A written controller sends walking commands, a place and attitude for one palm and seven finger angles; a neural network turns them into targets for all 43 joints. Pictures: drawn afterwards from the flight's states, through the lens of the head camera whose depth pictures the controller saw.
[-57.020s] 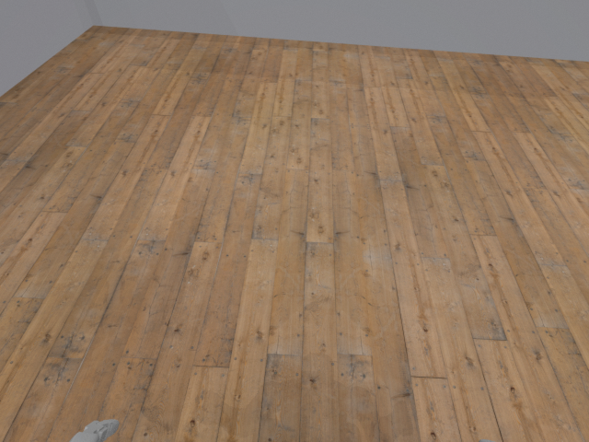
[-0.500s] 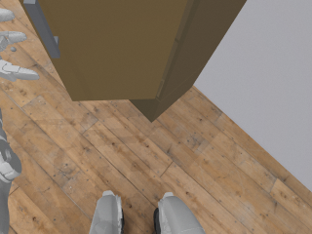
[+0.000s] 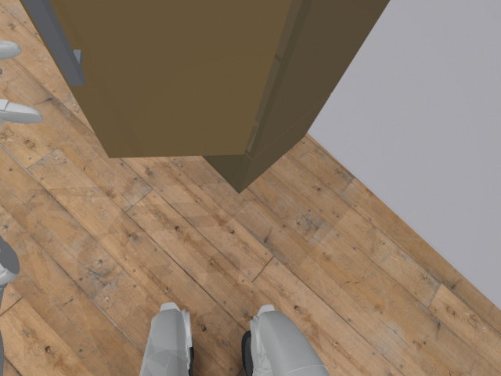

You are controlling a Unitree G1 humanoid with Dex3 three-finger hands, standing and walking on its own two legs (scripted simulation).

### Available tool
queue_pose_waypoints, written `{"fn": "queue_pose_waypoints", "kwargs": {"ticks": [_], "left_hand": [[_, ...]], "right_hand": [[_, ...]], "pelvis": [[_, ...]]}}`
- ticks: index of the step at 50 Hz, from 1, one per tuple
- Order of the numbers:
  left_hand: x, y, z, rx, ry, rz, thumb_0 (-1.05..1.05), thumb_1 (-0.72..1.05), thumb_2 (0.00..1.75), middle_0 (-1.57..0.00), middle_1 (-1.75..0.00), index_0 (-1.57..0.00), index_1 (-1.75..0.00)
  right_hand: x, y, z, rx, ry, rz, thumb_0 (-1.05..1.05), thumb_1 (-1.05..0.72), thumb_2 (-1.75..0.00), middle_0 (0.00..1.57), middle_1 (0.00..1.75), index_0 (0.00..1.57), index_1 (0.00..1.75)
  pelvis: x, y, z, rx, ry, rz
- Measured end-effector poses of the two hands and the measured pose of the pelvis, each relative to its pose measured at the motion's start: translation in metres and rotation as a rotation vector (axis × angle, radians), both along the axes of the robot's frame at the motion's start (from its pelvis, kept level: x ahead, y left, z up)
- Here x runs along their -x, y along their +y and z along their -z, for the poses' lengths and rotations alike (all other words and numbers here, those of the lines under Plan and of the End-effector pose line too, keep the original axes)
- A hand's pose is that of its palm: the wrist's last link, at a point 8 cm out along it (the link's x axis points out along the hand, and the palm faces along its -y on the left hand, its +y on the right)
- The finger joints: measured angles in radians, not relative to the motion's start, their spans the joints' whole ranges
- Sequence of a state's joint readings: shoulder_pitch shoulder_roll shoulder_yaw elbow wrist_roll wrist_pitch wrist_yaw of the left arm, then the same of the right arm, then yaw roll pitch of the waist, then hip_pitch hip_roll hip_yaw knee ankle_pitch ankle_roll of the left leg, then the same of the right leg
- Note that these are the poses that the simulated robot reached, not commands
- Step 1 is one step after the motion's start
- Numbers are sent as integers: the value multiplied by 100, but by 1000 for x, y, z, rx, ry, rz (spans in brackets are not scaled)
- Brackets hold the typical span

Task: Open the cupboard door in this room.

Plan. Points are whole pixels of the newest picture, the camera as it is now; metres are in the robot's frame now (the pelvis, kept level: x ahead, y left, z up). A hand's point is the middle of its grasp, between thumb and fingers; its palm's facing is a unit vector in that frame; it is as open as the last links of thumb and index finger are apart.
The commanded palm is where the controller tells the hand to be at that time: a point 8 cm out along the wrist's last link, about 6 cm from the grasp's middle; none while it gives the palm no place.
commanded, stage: slide the fingers in behind the handle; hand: left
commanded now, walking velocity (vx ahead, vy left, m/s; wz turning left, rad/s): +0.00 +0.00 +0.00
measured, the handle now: (59, 30) +0.59 +0.23 +0.09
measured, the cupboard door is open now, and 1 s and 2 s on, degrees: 52 52 52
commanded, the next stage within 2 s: close the thumb around the handle in 1.66 s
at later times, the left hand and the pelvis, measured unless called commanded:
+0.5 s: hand (22, 74) +0.52 +0.27 +0.08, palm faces +0.05 -1.00 +0.01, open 14.0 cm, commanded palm +0.51 +0.29 +0.07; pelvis +0.00 +0.01 +0.01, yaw +0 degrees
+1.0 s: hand (62, 68) +0.53 +0.23 +0.07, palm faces +0.08 -1.00 +0.01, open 14.0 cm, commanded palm +0.51 +0.26 +0.07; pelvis +0.01 +0.00 +0.01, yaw +1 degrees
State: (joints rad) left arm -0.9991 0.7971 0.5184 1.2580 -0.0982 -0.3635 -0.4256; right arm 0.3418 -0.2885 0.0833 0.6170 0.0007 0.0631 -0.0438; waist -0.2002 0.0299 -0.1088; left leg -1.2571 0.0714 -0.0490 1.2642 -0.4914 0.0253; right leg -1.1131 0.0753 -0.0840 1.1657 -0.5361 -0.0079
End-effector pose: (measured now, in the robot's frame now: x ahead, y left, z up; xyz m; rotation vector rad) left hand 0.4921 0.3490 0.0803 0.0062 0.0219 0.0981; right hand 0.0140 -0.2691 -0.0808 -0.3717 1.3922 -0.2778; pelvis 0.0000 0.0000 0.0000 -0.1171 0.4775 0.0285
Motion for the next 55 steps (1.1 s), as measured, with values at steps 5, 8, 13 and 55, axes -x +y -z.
{"fn": "queue_pose_waypoints", "kwargs": {"ticks": [5, 8, 13, 55], "left_hand": [[1, -1, 4, 5, 14, 18, -1, -50, 31, -30, -120, -30, -120], [2, -2, 6, 13, 20, 24, -1, -50, 31, -30, -120, -30, -120], [3, -5, 4, 24, 6, 19, -1, -50, 31, -30, -120, -30, -120], [-17, -76, 5, -1, 10, 20, -1, -50, 31, -30, -120, -30, -120]], "right_hand": [[2, 2, 3, -6, 10, 5, 0, -90, -90, 20, 30, 20, 30], [3, 5, 3, -14, 14, 8, 0, -90, -90, 20, 30, 20, 30], [5, 10, 3, -24, 13, 11, 0, -90, -90, 20, 30, 20, 30], [12, 6, 3, -75, 27, 39, 0, -90, -90, 20, 30, 20, 30]], "pelvis": [[0, 1, 1, 0, 5, 3], [0, 2, 0, 0, 5, 4], [-1, 3, -1, 2, 0, 4], [-9, -4, -7, -26, -10, 3]]}}
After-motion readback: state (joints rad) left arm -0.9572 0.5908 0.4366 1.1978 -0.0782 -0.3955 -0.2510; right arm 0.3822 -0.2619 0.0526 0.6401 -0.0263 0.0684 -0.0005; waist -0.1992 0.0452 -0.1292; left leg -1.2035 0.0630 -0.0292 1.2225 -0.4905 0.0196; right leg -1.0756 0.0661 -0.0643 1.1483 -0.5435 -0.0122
